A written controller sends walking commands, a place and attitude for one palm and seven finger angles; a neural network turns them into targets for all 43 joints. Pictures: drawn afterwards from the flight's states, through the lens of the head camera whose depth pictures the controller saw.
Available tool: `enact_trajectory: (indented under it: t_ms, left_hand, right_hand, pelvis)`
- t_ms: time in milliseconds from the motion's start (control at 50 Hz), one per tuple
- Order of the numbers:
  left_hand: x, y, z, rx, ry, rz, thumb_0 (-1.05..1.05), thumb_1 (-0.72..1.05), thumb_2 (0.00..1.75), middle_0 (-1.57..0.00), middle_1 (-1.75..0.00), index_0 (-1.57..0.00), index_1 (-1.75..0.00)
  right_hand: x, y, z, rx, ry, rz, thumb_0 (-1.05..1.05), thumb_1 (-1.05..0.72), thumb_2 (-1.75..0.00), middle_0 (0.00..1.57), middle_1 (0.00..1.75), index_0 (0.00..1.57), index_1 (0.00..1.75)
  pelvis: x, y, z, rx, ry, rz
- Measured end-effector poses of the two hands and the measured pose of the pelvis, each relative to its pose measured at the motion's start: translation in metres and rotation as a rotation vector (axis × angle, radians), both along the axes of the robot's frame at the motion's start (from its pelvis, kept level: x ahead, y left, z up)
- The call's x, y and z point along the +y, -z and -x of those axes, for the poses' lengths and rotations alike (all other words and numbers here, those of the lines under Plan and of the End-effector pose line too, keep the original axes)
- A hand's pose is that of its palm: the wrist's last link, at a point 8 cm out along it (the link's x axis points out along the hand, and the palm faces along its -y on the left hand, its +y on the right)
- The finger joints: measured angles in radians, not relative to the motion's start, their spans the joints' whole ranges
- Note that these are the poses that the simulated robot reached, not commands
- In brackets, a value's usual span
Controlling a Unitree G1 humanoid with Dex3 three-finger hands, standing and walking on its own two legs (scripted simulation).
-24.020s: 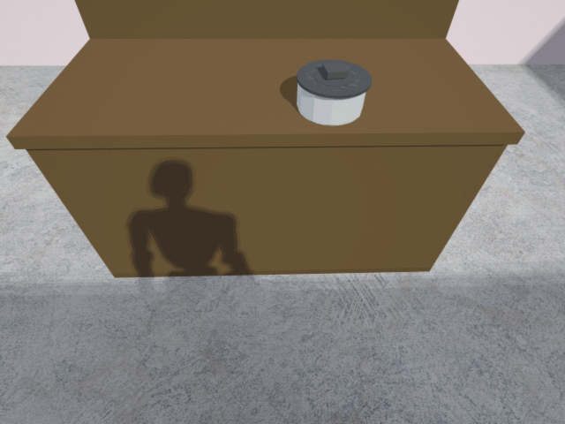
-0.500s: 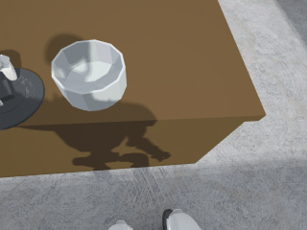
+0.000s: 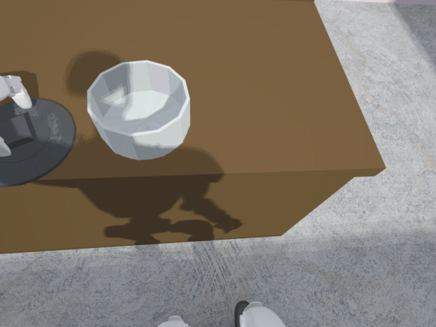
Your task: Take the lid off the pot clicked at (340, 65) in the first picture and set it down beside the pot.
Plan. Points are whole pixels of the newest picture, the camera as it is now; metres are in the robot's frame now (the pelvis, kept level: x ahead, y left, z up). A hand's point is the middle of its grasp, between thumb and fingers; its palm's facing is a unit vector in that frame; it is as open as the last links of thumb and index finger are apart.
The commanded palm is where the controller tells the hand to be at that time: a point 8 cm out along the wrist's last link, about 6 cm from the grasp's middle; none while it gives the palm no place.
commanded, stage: raise the empty hand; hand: left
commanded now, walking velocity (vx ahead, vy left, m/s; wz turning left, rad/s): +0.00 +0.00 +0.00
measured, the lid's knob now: (13, 132) +0.47 +0.36 +0.02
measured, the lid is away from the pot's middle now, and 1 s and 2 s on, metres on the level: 0.23 0.23 0.23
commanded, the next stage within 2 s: draw the hand back to the body in 1.20 s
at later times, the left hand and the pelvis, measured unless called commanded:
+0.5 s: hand out of the picture +0.45 +0.37 +0.12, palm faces -0.41 -0.12 -0.90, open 10.9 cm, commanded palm +0.48 +0.36 +0.18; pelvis +0.01 +0.01 +0.01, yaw +1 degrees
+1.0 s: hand out of the picture +0.46 +0.36 +0.17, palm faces -0.37 -0.11 -0.92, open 10.9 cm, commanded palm +0.48 +0.36 +0.24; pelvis +0.02 +0.01 +0.02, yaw +1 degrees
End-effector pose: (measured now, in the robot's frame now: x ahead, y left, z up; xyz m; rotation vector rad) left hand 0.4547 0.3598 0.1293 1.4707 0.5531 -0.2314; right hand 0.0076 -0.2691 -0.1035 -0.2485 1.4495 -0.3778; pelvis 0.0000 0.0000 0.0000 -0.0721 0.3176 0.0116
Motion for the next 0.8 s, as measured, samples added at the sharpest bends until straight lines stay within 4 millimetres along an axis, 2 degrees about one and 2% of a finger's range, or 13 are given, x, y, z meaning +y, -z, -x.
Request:
enact_trajectory:
  t_ms: [320,600,800]
  left_hand:
    - [0.009,-0.033,0.001,-0.029,-0.031,0.001,0.0,0.1,0.43,-0.29,-0.98,-0.3,-0.98]
    - [0.005,-0.059,-0.005,-0.063,-0.025,-0.014,0.0,0.1,0.43,-0.3,-0.98,-0.3,-0.98]
    - [0.002,-0.084,-0.01,-0.103,-0.034,-0.018,0.0,0.1,0.43,-0.3,-0.98,-0.3,-0.98]
  right_hand:
    - [0.008,-0.007,-0.02,-0.048,-0.023,-0.019,0.01,-0.9,-0.9,0.21,0.3,0.21,0.3]
    - [0.01,-0.013,-0.035,-0.087,-0.039,-0.027,0.01,-0.9,-0.9,0.21,0.3,0.21,0.3]
    - [0.012,-0.014,-0.042,-0.096,-0.043,-0.051,0.01,-0.9,-0.9,0.21,0.3,0.21,0.3]
  pelvis:
    - [0.007,-0.009,-0.007,-0.042,-0.006,-0.001]
    - [0.01,-0.015,-0.012,-0.07,-0.013,-0.004]
    - [0.009,-0.019,-0.018,-0.086,-0.016,-0.01]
